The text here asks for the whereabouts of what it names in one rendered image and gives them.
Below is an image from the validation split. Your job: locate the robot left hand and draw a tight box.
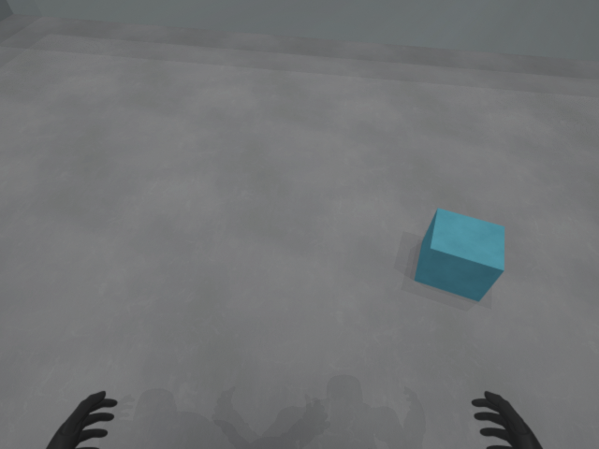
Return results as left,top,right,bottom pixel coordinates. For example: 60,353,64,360
46,391,118,449

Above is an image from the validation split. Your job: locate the robot right hand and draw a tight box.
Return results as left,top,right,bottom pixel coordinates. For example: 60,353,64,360
472,391,543,449

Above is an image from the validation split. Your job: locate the carton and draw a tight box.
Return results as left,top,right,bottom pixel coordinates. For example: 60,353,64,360
415,208,504,302

